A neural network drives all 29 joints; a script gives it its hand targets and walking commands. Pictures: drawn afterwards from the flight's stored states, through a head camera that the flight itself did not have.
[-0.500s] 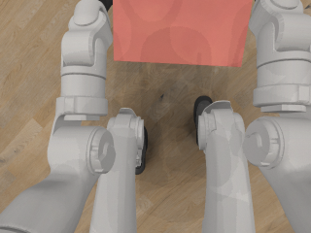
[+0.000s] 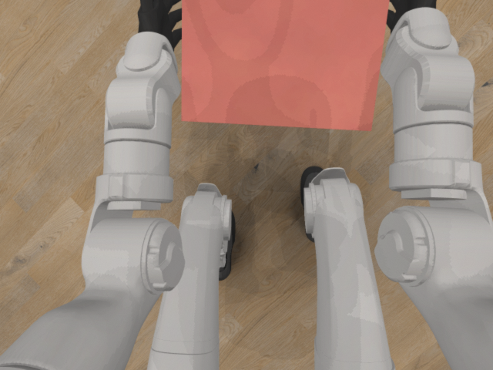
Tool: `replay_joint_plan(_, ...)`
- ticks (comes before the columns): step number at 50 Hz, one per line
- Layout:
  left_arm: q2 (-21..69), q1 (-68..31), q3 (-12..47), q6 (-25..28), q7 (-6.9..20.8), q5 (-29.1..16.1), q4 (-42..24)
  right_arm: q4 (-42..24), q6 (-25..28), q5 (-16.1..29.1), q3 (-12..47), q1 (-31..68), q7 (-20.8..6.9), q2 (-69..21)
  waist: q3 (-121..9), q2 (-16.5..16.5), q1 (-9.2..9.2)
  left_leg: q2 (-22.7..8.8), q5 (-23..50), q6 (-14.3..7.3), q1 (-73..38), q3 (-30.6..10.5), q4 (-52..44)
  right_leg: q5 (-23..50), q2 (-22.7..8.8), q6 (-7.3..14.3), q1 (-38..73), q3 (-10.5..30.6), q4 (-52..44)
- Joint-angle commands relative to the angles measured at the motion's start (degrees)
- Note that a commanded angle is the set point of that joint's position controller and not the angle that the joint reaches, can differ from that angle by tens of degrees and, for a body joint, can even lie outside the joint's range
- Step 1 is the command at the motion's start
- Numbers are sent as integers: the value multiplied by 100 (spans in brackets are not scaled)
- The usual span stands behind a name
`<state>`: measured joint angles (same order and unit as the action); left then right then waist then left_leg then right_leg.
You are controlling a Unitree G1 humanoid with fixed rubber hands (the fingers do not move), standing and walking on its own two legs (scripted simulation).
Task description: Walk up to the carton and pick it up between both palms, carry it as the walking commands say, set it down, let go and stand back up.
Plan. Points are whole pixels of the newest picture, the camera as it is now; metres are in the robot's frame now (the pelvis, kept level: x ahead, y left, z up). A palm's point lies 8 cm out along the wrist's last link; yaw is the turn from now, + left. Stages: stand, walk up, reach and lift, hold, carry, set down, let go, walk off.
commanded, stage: reach and lift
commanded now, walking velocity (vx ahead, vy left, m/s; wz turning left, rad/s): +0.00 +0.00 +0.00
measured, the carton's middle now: (278, 47) +0.53 -0.03 -0.15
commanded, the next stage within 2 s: none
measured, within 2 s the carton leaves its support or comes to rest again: neither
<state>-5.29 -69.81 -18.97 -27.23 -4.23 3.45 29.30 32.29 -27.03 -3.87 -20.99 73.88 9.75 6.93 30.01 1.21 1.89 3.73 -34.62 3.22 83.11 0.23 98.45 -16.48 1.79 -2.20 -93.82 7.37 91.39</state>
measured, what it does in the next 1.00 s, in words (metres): rises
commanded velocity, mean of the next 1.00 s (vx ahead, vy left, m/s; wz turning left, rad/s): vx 0.00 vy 0.00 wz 0.00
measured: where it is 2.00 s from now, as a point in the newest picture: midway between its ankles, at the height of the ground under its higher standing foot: (267, 237)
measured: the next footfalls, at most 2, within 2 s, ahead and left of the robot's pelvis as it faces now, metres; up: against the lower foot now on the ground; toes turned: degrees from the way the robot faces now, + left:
none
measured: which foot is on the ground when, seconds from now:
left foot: down 0.00-1.00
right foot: down 0.00-1.00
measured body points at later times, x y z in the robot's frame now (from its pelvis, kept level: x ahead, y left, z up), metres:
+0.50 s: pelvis +0.01 +0.00 +0.06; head +0.30 -0.04 +0.39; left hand +0.51 +0.12 -0.01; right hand +0.51 -0.18 -0.02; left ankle +0.10 +0.14 -0.50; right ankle +0.20 -0.13 -0.50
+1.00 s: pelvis +0.02 +0.00 +0.12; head +0.28 -0.03 +0.48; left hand +0.49 +0.12 +0.06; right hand +0.49 -0.17 +0.06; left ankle +0.10 +0.14 -0.50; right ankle +0.20 -0.13 -0.50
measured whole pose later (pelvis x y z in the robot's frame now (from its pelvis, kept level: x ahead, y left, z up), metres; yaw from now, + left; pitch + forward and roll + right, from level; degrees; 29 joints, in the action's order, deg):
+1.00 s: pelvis +0.02 +0.00 +0.12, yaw -1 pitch +8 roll +3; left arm -0.5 -51.9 -17.2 -24.6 -3.0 3.8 25.2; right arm 24.8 -26.5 -5.8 -19.1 55.3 9.5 0.5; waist 29.8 -0.2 0.6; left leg 3.0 -27.6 2.6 51.3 -2.4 70.9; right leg -12.7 0.7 -1.4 -60.0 5.2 64.9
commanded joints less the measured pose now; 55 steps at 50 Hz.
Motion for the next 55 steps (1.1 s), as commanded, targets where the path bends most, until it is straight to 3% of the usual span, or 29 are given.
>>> replay_joint_plan(1,5613,-5711,3654,466,1528,-1363,-1581,-691,20,1264,4016,3950,-1648,-6904,-14059,235,-452,606,919,-312,-1023,355,-1801,825,621,74,7017,-709,-483)
replay_joint_plan(2,5558,-5486,3521,448,1548,-1257,-1180,-390,29,1121,3874,3782,-1645,-6828,-13470,271,-432,586,694,-310,-643,346,-1796,624,588,88,6758,-696,-508)
replay_joint_plan(3,5659,-5581,3678,485,1545,-1331,-1539,-655,30,1257,4037,3778,-1645,-6978,-13947,216,-458,601,887,-302,-985,371,-1872,808,622,81,7136,-656,-566)
replay_joint_plan(5,5607,-5502,3649,479,1557,-1354,-1570,-798,14,1273,4132,3795,-1624,-6993,-13900,341,-502,617,856,-317,-927,357,-1946,769,599,50,7308,-627,-684)
replay_joint_plan(9,5609,-5428,3785,475,1566,-1372,-1690,-782,4,1195,4103,3518,-1603,-6978,-13888,292,-354,603,851,-302,-1175,294,-2121,770,615,70,7412,-622,-856)
replay_joint_plan(10,5647,-5220,3693,474,1570,-1281,-1405,-626,11,1173,4093,3484,-1627,-7004,-13545,280,-494,589,794,-326,-1070,266,-2204,670,597,62,7255,-615,-891)
replay_joint_plan(11,5759,-5216,3759,487,1579,-1370,-1528,-776,28,1161,4145,3478,-1622,-6958,-13604,282,-395,592,822,-304,-1164,245,-2243,673,593,62,7407,-585,-956)
replay_joint_plan(12,5739,-5232,3788,509,1570,-1382,-1657,-913,44,1175,4178,3487,-1611,-6991,-13827,264,-418,612,1021,-341,-1339,224,-2257,941,614,70,7497,-614,-932)
replay_joint_plan(13,5671,-5060,3611,501,1569,-1248,-1349,-649,36,1089,4095,3342,-1617,-6987,-13390,373,-443,595,761,-323,-1052,228,-2267,629,575,69,7358,-560,-1029)
replay_joint_plan(14,5688,-5148,3766,520,1574,-1328,-1594,-910,29,1249,4319,3494,-1633,-7109,-13759,356,-543,587,855,-342,-1365,257,-2359,700,589,23,7673,-549,-1081)
replay_joint_plan(17,5709,-5192,3897,526,1566,-1381,-1842,-896,19,1208,4317,3179,-1604,-7116,-13805,264,-460,583,924,-310,-1511,202,-2500,826,591,73,7831,-520,-1201)
replay_joint_plan(20,5733,-4991,3884,523,1562,-1361,-1799,-1025,24,1216,4390,3194,-1596,-7128,-13696,237,-567,592,991,-338,-1741,179,-2638,816,595,60,7936,-473,-1348)
replay_joint_plan(23,5773,-4788,3912,529,1568,-1308,-1646,-857,50,1138,4327,2929,-1610,-7110,-13400,132,-517,540,938,-323,-1802,119,-2769,760,579,88,7846,-461,-1462)
replay_joint_plan(26,5799,-4696,3908,584,1595,-1321,-1754,-959,50,1189,4486,2845,-1602,-7319,-13424,217,-590,555,909,-343,-1847,106,-2924,667,548,70,8231,-311,-1702)
replay_joint_plan(30,5789,-4587,3930,583,1627,-1295,-1670,-935,57,1068,4426,2651,-1603,-7210,-13157,241,-444,532,913,-347,-1954,38,-3126,683,532,54,8273,-345,-1892)
replay_joint_plan(34,5966,-4389,4147,637,1642,-1346,-1904,-1094,91,1116,4596,2399,-1634,-7363,-13372,114,-419,526,1124,-315,-2370,-7,-3355,890,531,88,8650,-296,-2093)
replay_joint_plan(35,5975,-4248,3980,614,1645,-1239,-1569,-964,88,1023,4445,2411,-1640,-7295,-12967,149,-445,514,929,-351,-2265,-48,-3436,666,533,84,8428,-349,-2133)
replay_joint_plan(37,6038,-4091,4092,635,1655,-1321,-1725,-1220,100,1132,4681,2378,-1654,-7359,-13240,190,-486,524,1160,-357,-2486,-71,-3539,925,512,58,8766,-317,-2238)
replay_joint_plan(40,6111,-4257,4207,643,1657,-1349,-1871,-1199,117,1075,4639,2298,-1684,-7296,-13044,86,-340,496,1096,-330,-2714,-127,-3731,789,517,92,8770,-314,-2433)
replay_joint_plan(47,6195,-3714,4190,710,1691,-1223,-1721,-1127,153,1011,4673,1901,-1751,-7441,-12611,30,-431,445,1162,-349,-3076,-234,-4174,827,464,110,9054,-245,-2879)
replay_joint_plan(52,6295,-3559,4383,750,1708,-1246,-1892,-1210,211,965,4738,1596,-1821,-7383,-12585,-120,-286,406,1375,-304,-3535,-300,-4512,1080,473,160,9241,-314,-3167)
replay_joint_plan(54,6288,-3273,4329,760,1718,-1204,-1825,-1319,210,925,4809,1514,-1823,-7436,-12447,-1,-333,422,1539,-340,-3629,-321,-4634,1258,456,103,9447,-297,-3327)
replay_joint_plan(55,6315,-3166,4305,764,1733,-1189,-1774,-1177,196,873,4734,1273,-1830,-7417,-12363,-17,-244,398,1510,-335,-3638,-311,-4682,1280,448,116,9487,-324,-3375)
